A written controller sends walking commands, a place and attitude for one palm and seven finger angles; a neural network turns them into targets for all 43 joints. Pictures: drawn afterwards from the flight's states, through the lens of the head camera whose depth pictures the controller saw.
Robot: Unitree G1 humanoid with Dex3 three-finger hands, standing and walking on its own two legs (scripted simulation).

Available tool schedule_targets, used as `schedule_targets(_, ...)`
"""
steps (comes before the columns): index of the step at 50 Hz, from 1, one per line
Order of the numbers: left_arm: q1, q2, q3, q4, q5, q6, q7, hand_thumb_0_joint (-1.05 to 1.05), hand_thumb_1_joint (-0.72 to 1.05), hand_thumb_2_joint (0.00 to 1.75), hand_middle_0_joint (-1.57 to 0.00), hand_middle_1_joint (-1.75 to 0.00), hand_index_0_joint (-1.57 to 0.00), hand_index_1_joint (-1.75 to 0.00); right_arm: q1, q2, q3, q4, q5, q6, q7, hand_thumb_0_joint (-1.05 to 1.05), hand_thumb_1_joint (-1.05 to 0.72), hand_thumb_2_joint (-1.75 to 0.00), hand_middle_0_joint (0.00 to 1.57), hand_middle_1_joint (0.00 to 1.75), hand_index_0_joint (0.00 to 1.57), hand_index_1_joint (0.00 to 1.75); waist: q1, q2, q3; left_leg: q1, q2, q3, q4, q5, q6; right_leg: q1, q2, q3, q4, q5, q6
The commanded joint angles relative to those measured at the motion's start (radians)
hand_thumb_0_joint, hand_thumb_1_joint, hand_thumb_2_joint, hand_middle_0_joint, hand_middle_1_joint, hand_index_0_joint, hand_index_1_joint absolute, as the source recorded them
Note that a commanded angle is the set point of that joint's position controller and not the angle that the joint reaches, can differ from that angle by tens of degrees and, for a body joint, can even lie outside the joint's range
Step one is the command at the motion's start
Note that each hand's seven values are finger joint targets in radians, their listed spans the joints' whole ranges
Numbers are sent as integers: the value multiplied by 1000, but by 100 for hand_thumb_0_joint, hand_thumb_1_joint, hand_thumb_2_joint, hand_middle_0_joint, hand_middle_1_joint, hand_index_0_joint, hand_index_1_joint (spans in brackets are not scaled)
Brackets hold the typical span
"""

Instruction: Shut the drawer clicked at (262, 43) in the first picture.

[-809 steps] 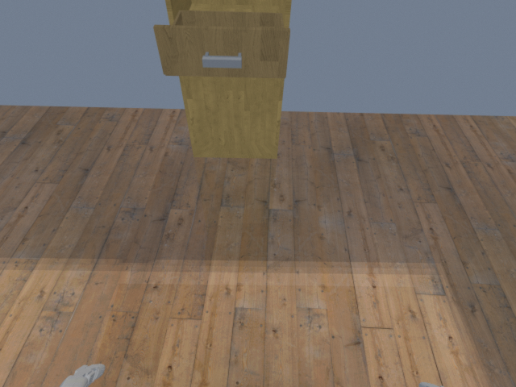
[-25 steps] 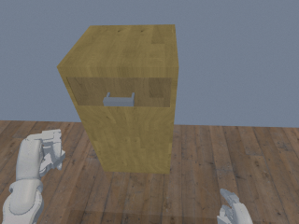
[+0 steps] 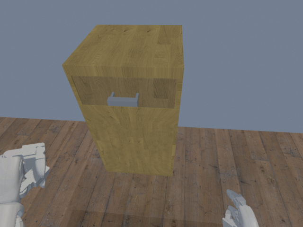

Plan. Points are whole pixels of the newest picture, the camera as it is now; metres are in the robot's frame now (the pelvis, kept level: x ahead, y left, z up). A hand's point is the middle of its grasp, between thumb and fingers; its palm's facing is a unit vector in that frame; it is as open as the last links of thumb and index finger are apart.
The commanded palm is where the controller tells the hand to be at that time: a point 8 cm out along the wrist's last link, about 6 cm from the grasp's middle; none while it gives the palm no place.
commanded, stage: step back with the hand held close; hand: left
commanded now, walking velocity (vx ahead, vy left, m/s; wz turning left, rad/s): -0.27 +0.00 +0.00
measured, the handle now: (124, 98) +0.61 +0.20 -0.02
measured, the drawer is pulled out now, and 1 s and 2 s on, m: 0.00 0.00 0.00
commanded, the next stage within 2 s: stop stepping back and stand still in 1.40 s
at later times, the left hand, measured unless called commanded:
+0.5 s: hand (25, 175) +0.16 +0.27 +0.15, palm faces +0.28 -0.81 -0.52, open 3.2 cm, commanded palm +0.10 +0.31 +0.17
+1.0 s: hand (3, 212) +0.09 +0.27 +0.15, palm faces +0.35 -0.78 -0.52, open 3.2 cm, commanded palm +0.02 +0.31 +0.17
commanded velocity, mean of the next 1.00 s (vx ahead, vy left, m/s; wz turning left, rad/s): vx -0.30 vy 0.00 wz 0.03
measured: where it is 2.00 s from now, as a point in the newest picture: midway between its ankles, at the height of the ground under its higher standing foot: outside the picture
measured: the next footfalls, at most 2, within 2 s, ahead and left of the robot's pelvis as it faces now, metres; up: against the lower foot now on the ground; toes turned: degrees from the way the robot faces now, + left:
right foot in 1.54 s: -0.29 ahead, -0.12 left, +0.00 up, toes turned +3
left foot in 1.70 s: -0.15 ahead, +0.12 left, +0.00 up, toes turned +3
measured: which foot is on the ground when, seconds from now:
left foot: down 0.00-1.00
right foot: down 0.00-1.00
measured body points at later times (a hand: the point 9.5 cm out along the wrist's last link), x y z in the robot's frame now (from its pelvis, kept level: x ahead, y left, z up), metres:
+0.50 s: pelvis -0.04 +0.03 -0.01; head -0.01 +0.04 +0.44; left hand +0.14 +0.31 +0.18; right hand +0.14 -0.21 -0.08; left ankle -0.01 +0.11 -0.74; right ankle -0.01 -0.11 -0.74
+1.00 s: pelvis -0.11 +0.03 -0.02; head -0.08 +0.04 +0.42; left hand +0.07 +0.30 +0.18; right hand +0.05 -0.22 -0.10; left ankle -0.01 +0.11 -0.74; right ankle -0.03 -0.11 -0.74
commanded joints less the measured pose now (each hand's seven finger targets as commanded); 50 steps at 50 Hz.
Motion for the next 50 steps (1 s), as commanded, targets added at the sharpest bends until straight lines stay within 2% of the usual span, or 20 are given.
schedule_targets(1, -271, 355, 304, -333, -6, -135, 31, 0, 90, 90, -140, -160, -140, -160, -113, -104, -23, -220, 6, -43, -6, 0, -90, -90, 20, 30, 20, 30, -42, 21, 47, -50, 3, -42, -56, 110, 28, -124, -64, 158, -123, 189, -10)
schedule_targets(2, -137, 276, 255, -238, -3, -141, 22, 0, 90, 90, -140, -160, -140, -160, -121, -98, -40, -176, -4, -28, -6, 0, -90, -90, 20, 30, 20, 30, -47, -68, 31, -62, 12, -51, -26, 110, 33, -143, -89, 166, -130, 206, -12)
schedule_targets(4, -9, 188, 180, -172, -2, -126, 6, 0, 90, 90, -140, -160, -140, -160, -111, -102, -53, -180, -7, 7, 5, 0, -90, -90, 20, 30, 20, 30, -56, -123, -7, -29, 21, -36, -16, 180, 32, -136, -97, 148, -109, 291, -3)
schedule_targets(6, 24, 164, 159, -177, -2, -133, -2, 0, 90, 90, -140, -160, -140, -160, -123, -111, -64, -192, -9, 27, 8, 0, -90, -90, 20, 30, 20, 30, -58, -70, -51, -29, 27, -27, -31, 239, 31, -116, -93, 124, -78, 342, 6)
schedule_targets(8, 64, 171, 161, -193, -1, -138, 0, 0, 90, 90, -140, -160, -140, -160, -117, -114, -71, -202, -3, 46, 11, 0, -90, -90, 20, 30, 20, 30, -59, -43, -126, -22, 43, -23, -41, 297, 32, -77, -86, 103, -38, 369, 13)
schedule_targets(12, 123, 227, 217, -266, -5, -143, 12, 0, 90, 90, -140, -160, -140, -160, -131, -108, -80, -235, 4, 70, 7, 0, -90, -90, 20, 30, 20, 30, -46, -49, -224, -41, 56, -38, -37, 416, 33, -19, -74, 77, 33, 452, 20)
schedule_targets(15, 138, 258, 248, -321, -7, -148, 22, 0, 90, 90, -140, -160, -140, -160, -129, -105, -86, -259, 9, 80, 2, 0, -90, -90, 20, 30, 20, 30, -45, -65, -247, -78, 62, -44, -27, 438, 32, -3, -68, 75, 71, 486, 25)
schedule_targets(18, 149, 260, 252, -345, -5, -149, 27, 0, 90, 90, -140, -160, -140, -160, -126, -105, -84, -268, 8, 78, -7, 0, -90, -90, 20, 30, 20, 30, -42, -10, -236, -118, 73, -59, -40, 446, 35, -5, -55, 69, 111, 463, 30)
schedule_targets(21, 146, 243, 240, -345, 0, -152, 26, 0, 90, 90, -140, -160, -140, -160, -121, -118, -88, -266, 3, 68, -10, 0, -90, -90, 20, 30, 20, 30, -43, 50, -199, -192, 97, -85, -81, 368, 47, -4, -34, 65, 153, 356, 35)
schedule_targets(23, 127, 226, 226, -334, 7, -158, 26, 0, 90, 90, -140, -160, -140, -160, -111, -120, -88, -262, 5, 56, -7, 0, -90, -90, 20, 30, 20, 30, -50, 57, -156, -278, 119, -97, -116, 227, 60, 0, -25, 65, 190, 252, 37)
schedule_targets(26, 98, 220, 236, -318, 21, -170, 30, 0, 90, 90, -140, -160, -140, -160, -110, -128, -91, -261, 3, 38, -9, 0, -90, -90, 20, 30, 20, 30, -55, 50, -106, -458, 134, -125, -171, -88, 85, 69, -18, 81, 230, 209, 37)
schedule_targets(30, 62, 208, 225, -315, 34, -188, 34, 0, 90, 90, -140, -160, -140, -160, -94, -129, -88, -262, 8, 19, -8, 0, -90, -90, 20, 30, 20, 30, -69, -31, -61, -553, 123, -140, -160, -305, 94, 50, -28, 114, 216, 144, 35)
schedule_targets(35, 31, 209, 224, -350, 44, -211, 39, 0, 90, 90, -140, -160, -140, -160, -82, -127, -88, -259, -1, -2, -8, 0, -90, -90, 20, 30, 20, 30, -76, -61, -59, -522, 98, -139, -97, -372, 88, -49, -45, 166, 140, -22, 22)
schedule_targets(38, 30, 214, 229, -360, 44, -223, 46, 0, 90, 90, -140, -160, -140, -160, -72, -124, -87, -251, -9, -13, -8, 0, -90, -90, 20, 30, 20, 30, -80, -65, -63, -474, 77, -132, -53, -356, 75, -120, -64, 193, 78, -113, 8)
schedule_targets(39, 33, 221, 235, -361, 43, -227, 50, 0, 90, 90, -140, -160, -140, -160, -72, -119, -86, -249, -9, -16, -8, 0, -90, -90, 20, 30, 20, 30, -79, -72, -67, -462, 71, -127, -40, -340, 71, -135, -68, 198, 63, -121, 5)
schedule_targets(42, 49, 223, 244, -378, 40, -242, 55, 0, 90, 90, -140, -160, -140, -160, -74, -120, -84, -239, -12, -24, -6, 0, -90, -90, 20, 30, 20, 30, -81, -23, -94, -467, 84, -152, -71, -293, 71, -109, -55, 170, 113, -22, 6)
schedule_targets(44, 67, 227, 259, -375, 44, -252, 57, 0, 90, 90, -140, -160, -140, -160, -81, -125, -87, -239, -10, -30, -6, 0, -90, -90, 20, 30, 20, 30, -75, 22, -120, -541, 119, -177, -127, -305, 86, -15, -21, 126, 209, 69, 22)
schedule_targets(47, 87, 227, 284, -350, 61, -264, 54, 0, 90, 90, -140, -160, -140, -160, -91, -130, -94, -242, -6, -36, -8, 0, -90, -90, 20, 30, 20, 30, -65, 91, -121, -736, 194, -223, -212, -465, 120, 147, 22, 92, 364, 88, 42)
schedule_targets(49, 71, 234, 299, -336, 72, -271, 51, 0, 90, 90, -140, -160, -140, -160, -95, -137, -101, -246, -3, -38, -7, 0, -90, -90, 20, 30, 20, 30, -64, 95, -84, -841, 212, -233, -207, -549, 137, 184, 39, 101, 415, 66, 45)
schedule_targets(50, 76, 237, 305, -338, 72, -274, 49, 0, 90, 90, -140, -160, -140, -160, -87, -134, -103, -244, -3, -40, -6, 0, -90, -90, 20, 30, 20, 30, -66, 73, -75, -829, 197, -224, -171, -519, 135, 162, 35, 121, 396, 96, 38)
